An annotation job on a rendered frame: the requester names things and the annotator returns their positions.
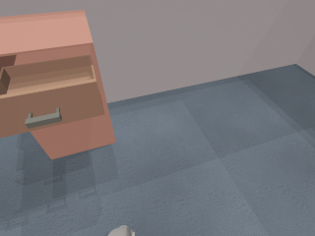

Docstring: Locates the handle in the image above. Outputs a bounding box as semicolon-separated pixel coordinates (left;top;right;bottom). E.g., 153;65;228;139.
25;107;62;129

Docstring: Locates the drawer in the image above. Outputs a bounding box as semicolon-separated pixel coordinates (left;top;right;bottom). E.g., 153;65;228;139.
0;54;105;139

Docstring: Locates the cabinet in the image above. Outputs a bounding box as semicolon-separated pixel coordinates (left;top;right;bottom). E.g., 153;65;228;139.
0;10;116;160

